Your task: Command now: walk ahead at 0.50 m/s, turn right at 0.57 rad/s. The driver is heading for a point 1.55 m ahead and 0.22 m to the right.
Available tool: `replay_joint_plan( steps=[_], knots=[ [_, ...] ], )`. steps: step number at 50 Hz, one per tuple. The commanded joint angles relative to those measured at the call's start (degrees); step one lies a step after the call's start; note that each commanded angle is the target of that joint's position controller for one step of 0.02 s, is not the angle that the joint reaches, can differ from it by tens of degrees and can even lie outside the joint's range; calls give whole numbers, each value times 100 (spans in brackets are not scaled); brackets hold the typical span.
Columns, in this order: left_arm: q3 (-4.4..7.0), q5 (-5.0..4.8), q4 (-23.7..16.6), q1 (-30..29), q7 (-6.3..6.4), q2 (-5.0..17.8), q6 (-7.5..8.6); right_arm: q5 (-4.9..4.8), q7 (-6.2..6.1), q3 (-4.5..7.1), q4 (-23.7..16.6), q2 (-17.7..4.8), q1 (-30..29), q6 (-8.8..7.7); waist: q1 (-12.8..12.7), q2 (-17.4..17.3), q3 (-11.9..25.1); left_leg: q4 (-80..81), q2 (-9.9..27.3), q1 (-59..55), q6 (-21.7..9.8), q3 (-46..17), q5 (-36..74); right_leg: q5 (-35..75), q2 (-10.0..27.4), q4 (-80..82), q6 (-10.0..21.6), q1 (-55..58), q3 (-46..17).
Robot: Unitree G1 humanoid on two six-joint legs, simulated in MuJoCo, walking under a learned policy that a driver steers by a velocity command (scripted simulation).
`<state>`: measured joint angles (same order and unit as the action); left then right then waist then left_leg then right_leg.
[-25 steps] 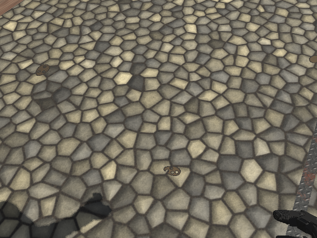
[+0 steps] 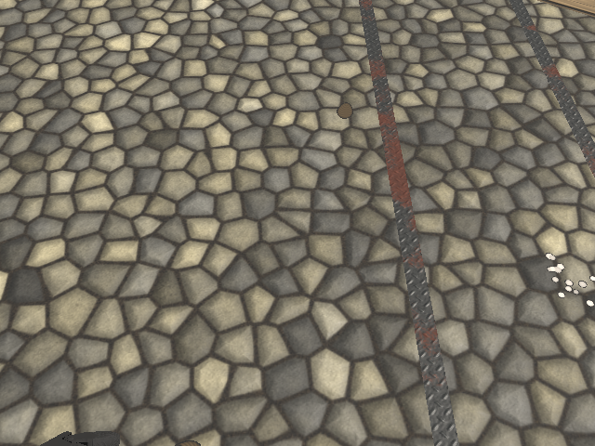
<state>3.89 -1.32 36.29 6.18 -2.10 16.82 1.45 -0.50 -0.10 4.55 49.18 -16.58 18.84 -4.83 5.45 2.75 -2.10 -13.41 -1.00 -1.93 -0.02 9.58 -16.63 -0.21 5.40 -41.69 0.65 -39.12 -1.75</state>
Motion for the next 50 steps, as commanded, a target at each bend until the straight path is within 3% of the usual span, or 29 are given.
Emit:
replay_joint_plan(
  steps=[1, 4, 5, 6, 7, 8, 9, 10, 11, 12, 14, 19, 23, 27, 28, 29, 30, 31, 32, 33, 35, 36, 39, 43, 45, 46, 47, 48, 50],
  knots=[
    [5, -10, -658, -617, -107, 223, 66, -83, -22, 225, -301, -1047, -212, -9, -115, -566, -242, 218, 1667, -34, -788, -421, 2568, -212, -81, 417, 192, 62, 244],
    [168, 34, -682, -147, -123, 547, 5, -141, -65, 300, -302, -1321, -211, 103, -541, -823, 229, -1060, 1646, -267, -597, -45, 5198, -1094, -622, 602, 549, 1181, 729],
    [317, 23, -475, 686, -88, 782, -20, -159, -91, 285, -323, -1312, -265, 140, -1029, -730, 664, -2151, 1493, 62, -454, 145, 5566, -831, -873, 952, 750, 2364, 823],
    [508, 6, -212, 1726, 15, 1170, -70, -62, -123, 200, -393, -1126, -188, 122, -1486, -364, 1198, -3749, 1287, 1333, -225, 168, 4408, -644, -620, 1030, 1022, 4184, 164],
    [593, -61, -227, 1647, 71, 1863, -35, 198, -32, -87, -754, -293, 322, -1, -849, 1315, 1678, -5887, 206, 4053, 136, -66, -1069, -1427, 971, 1410, 2036, 6178, -3026],
    [448, -19, -413, 1888, 57, 1428, 45, 59, 55, -58, -785, -676, -116, -218, -1244, 781, 2581, -6642, 6, 4629, 81, -1438, -1734, -2208, 1403, 2269, 2342, 6500, -4613],
    [344, 49, -323, 1712, 30, 1124, 117, -163, 100, 28, -972, -961, -693, -309, -1322, 446, 1771, -6607, 270, 5073, -13, -1515, -1172, -1860, 1222, 2409, 2015, 5996, -3792],
    [306, 36, -319, 1400, 38, 1019, 155, -134, 76, -21, -1019, -869, -830, -360, -1088, 52, 1202, -6129, 492, 4922, -61, -1462, -671, -1355, 971, 2428, 1831, 5134, -3098],
    [257, 55, -368, 999, 51, 879, 164, 4, 27, -9, -966, -851, -834, -362, -828, -205, 843, -5635, 662, 4574, -14, -1448, -387, -729, 763, 2476, 1686, 4327, -2600],
    [202, 122, -454, 747, 68, 750, 178, 67, 12, 28, -939, -898, -721, -305, -601, -105, 707, -5356, 783, 4143, 20, -1492, -203, -189, 602, 2596, 1635, 3741, -2280],
    [194, 122, -457, 609, 97, 740, 207, 112, 13, 30, -919, -812, -596, -174, -430, -44, 596, -4988, 777, 3812, 166, -1429, -59, 258, 484, 2799, 1687, 3146, -2062],
    [255, 75, -208, 889, 270, 943, 170, 186, 2, -103, -1149, -458, -1472, -85, -621, 19, 176, -3106, 434, 3535, 428, -1242, 1413, 1057, -30, 2706, 1376, 2330, -1237],
    [303, 15, 22, 1282, 355, 1013, 6, 104, 94, -120, -1307, -441, -2000, -106, -843, 226, 381, -2009, -71, 2766, 364, -1228, 2280, 1094, -164, 2200, 986, 2312, -1368],
    [245, 57, 53, 1192, 434, 770, -68, 133, 148, -6, -1242, -688, -1712, -139, -672, 416, 554, -1458, -2, 2571, 72, -1422, 1901, 1027, 63, 1309, 812, 3123, -1920],
    [212, 53, 16, 1044, 438, 668, -73, 176, 138, 12, -1173, -686, -1442, -175, -488, 388, 640, -1078, 54, 2147, -64, -1319, 2300, 1061, -114, 909, 674, 3132, -1851],
    [134, 110, -65, 1102, 425, 431, -47, 278, 104, 45, -1183, -881, -1166, -212, -416, 67, 1089, -1134, 583, 1190, -319, -1636, 3779, 590, -470, 103, 443, 2885, -1622],
    [44, 122, 7, 1938, 409, 187, -26, 424, 64, 67, -1208, -1130, -926, -177, -680, -1142, 1788, -1530, 1905, -551, -1228, -2978, 5914, -2246, -1070, -1422, 50, 1653, -1231],
    [28, 76, 104, 2468, 384, 456, -41, 247, 93, 65, -1058, -927, -615, -52, -662, -1889, 2425, -1343, 2661, -1125, -1934, -4359, 5049, -4219, -1189, -2481, -202, 930, -967],
    [138, 31, 196, 2236, 384, 863, -119, 93, 113, -11, -1135, -678, -765, 22, -566, -1214, 2070, -1050, 2447, -629, -1816, -4391, 3330, -3899, -923, -2970, -352, 684, -1084],
    [178, 9, 136, 1657, 424, 959, -237, 100, 105, -76, -1187, -520, -1019, 97, -487, -844, 1523, -885, 2114, -87, -1534, -3869, 2248, -3510, -783, -3138, -458, 536, -890],
    [163, 81, 76, 1267, 472, 797, -437, 172, 107, -216, -1192, -278, -1605, 195, -673, -792, 785, -459, 1618, 1251, -1215, -3121, 1057, -3093, -469, -2406, -523, 907, -729],
    [105, 97, 95, 1299, 467, 598, -470, 205, 110, -193, -1150, -363, -1750, 237, -770, -985, 574, -270, 1292, 1787, -1073, -2678, 899, -2929, -430, -1777, -523, 1349, -493],
    [-22, 167, 217, 1307, 441, 251, -372, 183, 80, -130, -1020, -487, -1680, 282, -692, -1193, 725, -332, 1048, 1922, -1137, -2111, 1553, -2595, -450, -389, -472, 2186, -127],
    [-15, 201, 361, 1275, 369, 282, -341, 56, 51, -178, -896, -457, -1589, 344, -779, -971, 835, -484, 1047, 2080, -985, -2085, 332, -1069, -521, 1297, -200, 3179, 17],
    [2, 326, 134, 951, 390, 598, -343, 140, 95, -273, -782, -255, -1359, 307, -631, -455, 586, -735, 704, 2557, -376, -1833, -818, -813, 141, 1746, 146, 3392, -744],
    [65, 283, 284, 812, 377, 801, -337, 151, 106, -251, -790, -222, -1218, 306, -333, 402, 361, -867, 252, 2130, -120, -1252, -637, -2091, 77, 1769, 349, 2461, -771],
    [-18, 302, 231, 679, 351, 428, -283, 183, 100, -256, -725, -293, -1345, 312, -475, 333, 220, -1078, 226, 1816, -1, -1244, -270, -2707, -73, 1951, 294, 2134, -641],
    [-48, 346, 260, 676, 351, 327, -232, 138, 98, -239, -706, -321, -1375, 324, -499, 309, 110, -1159, 207, 1845, -38, -1265, -111, -2720, -113, 1977, 174, 2080, -567],
    [26, 283, 246, 685, 385, 521, -144, 75, 60, -191, -681, -466, -1353, 362, -557, 184, -28, -1338, 178, 2201, -176, -1339, 188, -2063, -149, 1777, 77, 2315, -445]
  ],
)
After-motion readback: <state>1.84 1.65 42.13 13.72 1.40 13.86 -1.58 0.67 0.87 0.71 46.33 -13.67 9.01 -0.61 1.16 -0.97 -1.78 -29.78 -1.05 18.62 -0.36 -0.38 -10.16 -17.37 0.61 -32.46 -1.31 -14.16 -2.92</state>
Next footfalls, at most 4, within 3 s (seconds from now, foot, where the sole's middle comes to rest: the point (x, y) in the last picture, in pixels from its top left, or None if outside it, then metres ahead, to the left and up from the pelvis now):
0.12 right None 0.24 -0.13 -0.78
0.58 left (289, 417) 0.53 -0.01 -0.78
0.88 right None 0.38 -0.21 -0.78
1.58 right None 0.44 -0.22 -0.78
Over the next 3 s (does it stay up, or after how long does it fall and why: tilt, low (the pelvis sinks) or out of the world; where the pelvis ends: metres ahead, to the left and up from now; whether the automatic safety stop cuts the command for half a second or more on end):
stays up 0.93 -0.04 -0.02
